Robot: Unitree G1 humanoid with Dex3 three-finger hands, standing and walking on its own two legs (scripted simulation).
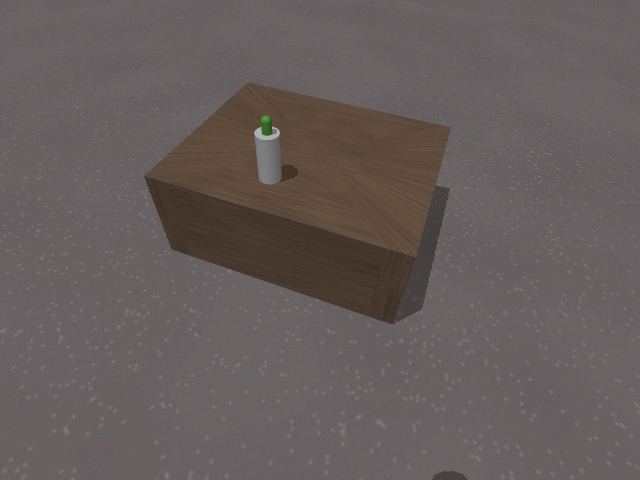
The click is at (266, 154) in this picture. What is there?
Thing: necked bottle
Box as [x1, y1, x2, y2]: [254, 115, 281, 183]
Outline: 265,115 261,118 261,126 257,128 254,132 259,179 264,183 275,183 281,178 279,131 271,125 270,118
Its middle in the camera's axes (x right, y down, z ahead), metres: -0.17 -0.30 +1.27
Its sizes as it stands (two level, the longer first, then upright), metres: 0.081 0.081 0.237
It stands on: a support 0.39 m high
